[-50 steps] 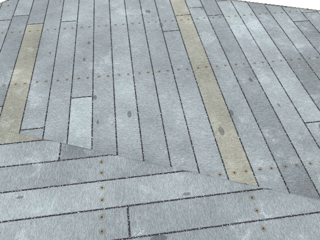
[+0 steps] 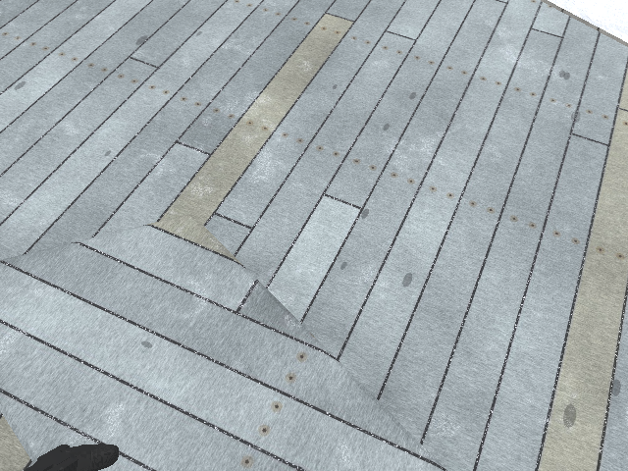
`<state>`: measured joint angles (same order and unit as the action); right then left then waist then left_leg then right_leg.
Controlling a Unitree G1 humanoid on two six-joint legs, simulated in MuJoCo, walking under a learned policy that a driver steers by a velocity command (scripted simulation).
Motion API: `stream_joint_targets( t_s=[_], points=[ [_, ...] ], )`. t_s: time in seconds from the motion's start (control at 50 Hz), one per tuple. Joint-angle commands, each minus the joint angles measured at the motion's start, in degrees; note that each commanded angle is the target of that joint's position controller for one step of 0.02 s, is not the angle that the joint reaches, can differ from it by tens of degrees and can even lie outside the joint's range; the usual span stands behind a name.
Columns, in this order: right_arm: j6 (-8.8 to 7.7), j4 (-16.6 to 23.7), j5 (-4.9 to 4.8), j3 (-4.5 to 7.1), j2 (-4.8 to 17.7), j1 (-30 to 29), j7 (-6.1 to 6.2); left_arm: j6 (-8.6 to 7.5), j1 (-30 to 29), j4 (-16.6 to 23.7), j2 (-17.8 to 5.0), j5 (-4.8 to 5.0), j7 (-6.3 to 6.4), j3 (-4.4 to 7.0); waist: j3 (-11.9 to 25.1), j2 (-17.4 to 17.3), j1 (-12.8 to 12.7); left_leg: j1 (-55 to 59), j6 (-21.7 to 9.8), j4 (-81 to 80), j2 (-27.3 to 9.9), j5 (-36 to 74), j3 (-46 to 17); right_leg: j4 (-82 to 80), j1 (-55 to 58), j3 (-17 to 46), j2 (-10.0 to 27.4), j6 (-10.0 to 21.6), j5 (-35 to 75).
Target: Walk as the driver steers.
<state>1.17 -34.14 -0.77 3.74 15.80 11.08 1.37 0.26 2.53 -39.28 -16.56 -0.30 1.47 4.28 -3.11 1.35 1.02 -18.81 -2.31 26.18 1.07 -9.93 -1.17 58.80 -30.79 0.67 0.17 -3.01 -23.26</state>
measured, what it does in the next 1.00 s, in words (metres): steps on the spot, turning left: right foot, then left foot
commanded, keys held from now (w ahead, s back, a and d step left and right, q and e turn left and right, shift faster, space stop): q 0.26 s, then no key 0.74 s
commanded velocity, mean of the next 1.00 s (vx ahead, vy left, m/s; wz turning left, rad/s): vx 0.00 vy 0.00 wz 0.29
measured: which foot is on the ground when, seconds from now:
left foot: down 0.00-0.16, up 0.18-0.50, down 0.52-1.00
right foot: up 0.00-0.14, down 0.16-1.00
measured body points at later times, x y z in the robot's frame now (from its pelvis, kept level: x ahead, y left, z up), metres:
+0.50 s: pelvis -0.01 -0.03 -0.01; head +0.02 -0.02 +0.44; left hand +0.06 +0.26 -0.12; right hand +0.22 -0.23 -0.10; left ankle -0.02 +0.07 -0.74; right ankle +0.03 -0.14 -0.74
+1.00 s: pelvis +0.00 -0.03 +0.00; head +0.00 -0.03 +0.45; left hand +0.03 +0.24 -0.13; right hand +0.22 -0.21 -0.10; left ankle -0.01 +0.06 -0.74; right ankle +0.03 -0.17 -0.74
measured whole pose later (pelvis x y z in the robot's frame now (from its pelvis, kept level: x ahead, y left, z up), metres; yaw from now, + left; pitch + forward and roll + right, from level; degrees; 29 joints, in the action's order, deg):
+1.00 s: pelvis +0.00 -0.03 +0.00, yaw +15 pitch +0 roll +0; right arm -0.5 -38.5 1.1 0.5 11.3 9.6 0.0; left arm -0.9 11.0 -49.3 -13.0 -0.5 2.0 0.1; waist -0.4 0.0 -0.8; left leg -12.9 -2.0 25.0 2.4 -11.9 0.3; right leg 25.9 -12.0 1.0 2.2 -2.1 -13.6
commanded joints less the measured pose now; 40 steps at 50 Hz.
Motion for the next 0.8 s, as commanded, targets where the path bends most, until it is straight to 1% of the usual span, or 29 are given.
stream_joint_targets(
  t_s=[0.02,0.08,0.1,0.14,0.16,0.18,0.2,0.22,0.24,0.26,0.28,0.3,0.32,0.38,0.4,0.42,0.46,0.5,0.52,0.54,0.56,0.58,0.6,0.62,0.64,0.7,0.74,0.76,0.8],
  points=[
    [-1.0,5.2,-0.26,2.88,9.83,-3.24,0.35,-0.74,-1.0,4.15,-1.57,0.28,0.05,-0.32,11.07,-8.84,-0.73,10.21,-11.9,-4.41,-12.4,18.93,-14.24,-10.44,2.04,0.74,-1.13,0.4,0.97],
    [-0.59,5.26,-0.29,3.01,9.96,-2.96,-0.36,-0.39,-0.35,4.31,-2.54,0.87,-0.53,-0.12,10.23,-11.41,-0.09,6.72,-11.35,-3.62,-12.06,14.22,-17.7,-17.85,7.62,0.34,-2.74,1.26,1.7],
    [-0.3,5.27,-0.72,3.0,9.81,-3.23,-0.52,-0.39,0.37,4.35,-2.67,0.92,-0.74,-0.02,10.09,-12.22,-0.35,6.37,-10.78,-3.09,-11.75,13.41,-19.22,-21.06,9.15,0.53,-2.97,1.5,2.79],
    [0.41,5.79,-1.65,2.66,8.7,-5.49,-0.43,-0.77,3.78,3.66,-2.76,0.8,-1.15,0.41,10.05,-11.67,-2.93,4.02,-7.51,-0.01,-9.24,10.7,-20.28,-33.27,15.87,-0.24,-3.14,2.72,11.88],
    [0.52,6.38,-1.42,2.19,6.99,-5.54,-0.26,-0.82,6.08,3.34,-4.82,0.1,-0.99,1.1,11.51,-8.53,-3.11,-0.8,-4.65,4.16,-6.73,4.2,-18.8,-34.88,22.49,3.54,1.97,4.73,16.3],
    [0.47,6.64,-0.4,1.08,2.75,-3.43,-0.48,-0.42,6.56,4.18,-8.61,-0.96,-0.31,1.87,12.01,4.85,-1.21,-9.93,-0.59,18.56,0.65,-14.64,-10.7,-37.17,28.26,15.13,14.76,9.61,28.09],
    [0.02,7.68,-0.22,2.13,6.19,-2.18,-0.55,-0.33,4.32,4.19,-10.08,-2.48,-0.48,2.18,9.47,17.75,0.55,-18.37,2.9,30.29,4.29,-27.86,-2.96,-41.15,22.55,27.29,24.01,19.55,32.67],
    [-0.15,5.76,-0.19,3.43,10.11,-0.75,-0.61,-0.76,2.12,6.46,-6.35,-2.03,-0.2,1.18,8.45,11.53,0.19,-17.74,4.51,39.91,1.08,-24.59,-5.72,-41.78,21.04,25.09,22.34,20.82,28.26],
    [0.36,4.05,-0.79,3.79,10.49,-0.34,-0.75,-0.77,-0.21,6.4,-3.07,-1.08,0.28,0.31,6.39,6.93,1.04,-18.61,5.43,43.74,0.52,-20.0,-5.73,-40.37,20.22,18.61,18.07,18.07,23.26],
    [1.05,2.99,-0.7,3.49,9.01,0.35,-0.47,-0.71,-1.14,6.99,-2.51,-0.39,0.67,0.0,5.58,5.47,1.35,-19.4,6.17,45.64,0.26,-17.35,-4.63,-40.25,20.13,14.43,15.34,16.29,20.26],
    [1.4,3.54,-0.39,3.01,7.7,-0.84,-0.4,-0.73,-0.75,6.72,-2.77,0.21,0.94,-0.12,4.61,5.25,0.45,-20.6,6.73,46.17,0.01,-15.23,-4.57,-40.16,20.55,13.34,14.95,16.69,20.93],
    [1.53,4.03,-0.45,2.35,6.01,-2.15,-0.46,-0.61,0.25,6.68,-3.02,0.06,1.24,-0.32,4.38,4.63,-0.21,-19.83,6.98,44.7,0.32,-13.94,-3.41,-40.19,20.29,10.94,13.69,16.82,22.11],
    [1.8,4.53,-0.96,1.48,3.9,-3.14,-0.38,0.14,1.77,5.71,-3.26,0.1,1.42,-0.19,3.28,5.69,-0.73,-19.81,7.54,38.37,1.82,-13.19,-0.78,-40.37,20.51,7.29,10.64,16.8,19.76],
    [1.46,5.86,-0.31,-0.26,0.93,-6.59,-0.9,1.43,4.85,5.01,-4.92,0.25,1.86,0.36,6.12,7.65,-3.82,-13.3,7.45,22.18,1.56,-16.51,2.28,-39.41,23.89,6.28,11.29,17.31,15.48],
    [0.98,6.04,0.29,-0.18,1.9,-6.48,-1.38,0.96,3.96,5.66,-5.87,0.07,1.67,0.47,8.52,8.39,-3.71,-9.2,6.62,21.12,0.12,-15.29,1.7,-38.74,24.08,8.76,14.39,18.08,19.84],
    [0.8,5.64,0.18,0.04,2.67,-5.59,-1.67,0.78,3.84,5.53,-6.25,0.21,1.59,0.48,9.53,8.32,-3.39,-6.86,5.9,18.15,0.2,-14.79,2.06,-38.14,24.03,9.17,15.29,18.42,22.92],
    [0.45,4.6,0.12,0.07,2.76,-3.36,-2.1,0.84,3.98,4.68,-6.72,1.13,1.29,0.36,9.23,8.1,-2.36,-1.73,3.93,8.26,0.7,-9.8,3.63,-36.3,22.96,8.33,14.9,17.66,26.19],
    [0.24,3.22,0.58,0.0,2.58,-0.58,-2.21,0.81,6.16,2.53,-5.48,2.06,1.02,-0.4,8.36,6.45,-0.79,8.78,0.92,-6.87,1.36,1.81,3.98,-33.92,18.36,5.82,12.56,13.86,24.31],
    [0.03,3.97,1.39,0.44,5.62,0.79,-1.79,0.01,7.09,2.3,-3.4,0.86,0.7,-1.16,10.89,0.55,-0.82,19.18,-1.38,-6.57,-6.09,10.92,-6.2,-27.88,10.66,3.04,9.79,9.17,16.32],
    [-0.11,4.52,2.56,0.71,8.19,-2.26,-1.43,-0.68,7.29,3.51,0.76,-0.15,0.7,-2.52,10.6,-14.19,-3.7,14.48,-8.68,-7.2,-16.62,8.84,-17.87,-24.38,6.35,-2.67,3.35,4.45,-0.15],
    [-1.01,5.52,2.48,-0.51,3.25,-3.06,-1.41,-0.5,2.94,3.67,-2.73,-0.61,1.09,-1.96,8.88,-10.78,-0.27,10.73,-12.64,-9.93,-18.35,2.81,-20.21,-20.39,7.53,-0.1,3.58,2.61,-4.76],
    [-1.78,5.1,3.02,-1.75,0.45,-4.49,-1.38,-0.31,1.85,3.71,-2.86,-0.12,0.91,-1.85,7.73,-10.19,-0.74,9.42,-12.21,-10.89,-17.11,-0.57,-18.8,-20.05,7.76,1.53,3.89,2.31,-3.89],
    [-2.21,5.0,2.74,-1.51,1.29,-5.88,-1.38,-0.12,2.3,2.8,-2.19,-0.12,0.82,-1.99,6.94,-9.57,-1.39,9.62,-10.54,-10.97,-14.66,-3.56,-16.62,-21.54,7.73,1.68,3.73,2.17,-2.14],
    [-2.52,4.79,2.07,-1.33,1.83,-6.78,-1.28,0.06,2.59,2.31,-2.58,-0.63,0.74,-1.85,5.96,-9.6,-1.19,9.62,-9.18,-11.06,-13.6,-4.8,-15.72,-22.9,7.67,2.08,3.9,1.7,-0.14],
    [-2.66,4.55,2.02,-1.39,2.16,-6.66,-1.14,0.06,3.0,1.72,-2.76,-0.67,0.51,-1.81,5.79,-9.21,-1.29,8.85,-8.63,-10.64,-12.97,-1.8,-14.74,-22.88,9.01,2.31,3.92,1.33,0.72],
    [-2.62,3.76,1.74,-1.95,0.9,-7.01,-1.52,-0.22,6.71,-0.92,-0.92,-0.64,-0.21,-2.63,6.89,-6.38,-2.89,6.05,-6.61,-9.13,-9.48,-1.89,-10.37,-30.32,16.84,1.03,3.38,0.97,10.11],
    [-2.55,2.81,1.9,-2.07,0.65,-5.95,-1.96,-0.2,6.79,-1.41,-2.03,-0.83,-0.19,-2.8,5.77,-6.0,-2.28,3.93,-4.38,-9.71,-7.49,-9.62,-10.04,-33.68,19.73,2.11,4.54,1.5,14.84],
    [-2.39,2.83,2.22,-2.15,0.37,-5.41,-2.07,-0.16,6.74,-2.29,-3.89,-0.37,0.09,-2.35,3.6,-3.95,-1.19,2.2,-3.31,-11.35,-6.3,-13.23,-9.51,-33.49,18.24,2.05,4.41,2.06,11.87],
    [-2.33,2.57,2.42,-2.13,0.71,-6.63,-1.79,-0.64,6.42,-3.31,-2.64,-0.11,0.38,-2.47,2.44,-2.11,-1.81,4.1,-1.99,-10.13,-5.3,-12.85,-8.0,-35.46,16.1,2.41,4.28,2.67,11.13]
  ],
)
Velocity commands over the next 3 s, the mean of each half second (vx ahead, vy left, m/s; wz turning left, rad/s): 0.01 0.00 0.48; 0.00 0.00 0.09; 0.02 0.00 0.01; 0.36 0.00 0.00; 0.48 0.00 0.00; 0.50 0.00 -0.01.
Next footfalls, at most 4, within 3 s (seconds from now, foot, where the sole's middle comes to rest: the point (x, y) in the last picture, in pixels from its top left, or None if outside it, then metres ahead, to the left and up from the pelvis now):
0.16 right None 0.07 -0.16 -0.78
0.52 left None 0.02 0.07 -0.78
2.06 left None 0.37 0.17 -0.78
2.56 right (289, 358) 0.68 0.04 -0.78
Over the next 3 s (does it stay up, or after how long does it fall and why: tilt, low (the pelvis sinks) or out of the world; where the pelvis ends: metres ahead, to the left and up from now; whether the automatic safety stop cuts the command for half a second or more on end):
stays up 0.71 0.15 0.00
